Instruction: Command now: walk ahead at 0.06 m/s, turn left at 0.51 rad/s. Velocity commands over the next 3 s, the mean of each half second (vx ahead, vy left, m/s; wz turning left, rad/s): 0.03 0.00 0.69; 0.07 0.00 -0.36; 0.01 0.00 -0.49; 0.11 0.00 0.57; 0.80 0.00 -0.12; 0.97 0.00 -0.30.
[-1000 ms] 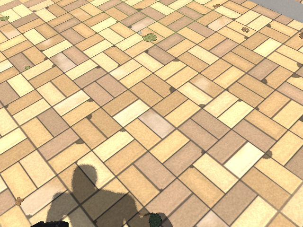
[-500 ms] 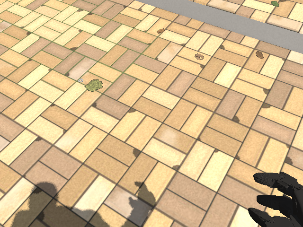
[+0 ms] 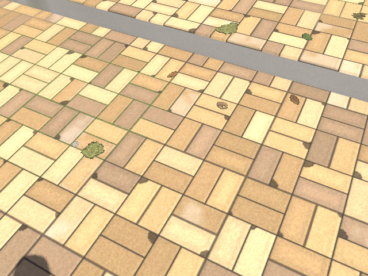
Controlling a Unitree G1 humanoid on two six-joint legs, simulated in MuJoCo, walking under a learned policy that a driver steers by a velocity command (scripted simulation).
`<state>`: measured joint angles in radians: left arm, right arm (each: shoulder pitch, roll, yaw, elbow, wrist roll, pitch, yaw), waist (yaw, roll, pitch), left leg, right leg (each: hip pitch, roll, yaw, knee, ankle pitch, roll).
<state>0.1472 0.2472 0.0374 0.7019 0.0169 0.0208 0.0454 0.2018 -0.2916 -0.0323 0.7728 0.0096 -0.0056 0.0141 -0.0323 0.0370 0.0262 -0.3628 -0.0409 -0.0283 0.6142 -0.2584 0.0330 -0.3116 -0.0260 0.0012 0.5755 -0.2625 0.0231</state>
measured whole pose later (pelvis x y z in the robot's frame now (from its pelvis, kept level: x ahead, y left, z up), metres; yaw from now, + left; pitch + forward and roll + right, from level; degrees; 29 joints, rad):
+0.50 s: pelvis +0.02 +0.05 +0.01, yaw +22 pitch +3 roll -3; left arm 0.08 0.30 0.08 0.71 0.00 0.01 0.05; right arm 0.18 -0.30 -0.06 0.62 0.01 0.05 -0.05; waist -0.01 -0.01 0.03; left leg -0.33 -0.10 -0.16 0.48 -0.18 0.07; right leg -0.56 0.03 0.09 0.96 -0.30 0.09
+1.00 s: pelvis +0.06 +0.06 +0.01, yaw +6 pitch +2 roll +1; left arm 0.22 0.33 0.10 0.65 -0.04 0.05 0.04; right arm 0.09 -0.30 -0.07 0.64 0.01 -0.01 0.00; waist 0.03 -0.01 0.05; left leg -0.34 -0.09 -0.11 0.58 -0.33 -0.06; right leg -0.32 0.07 0.28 0.50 -0.22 0.03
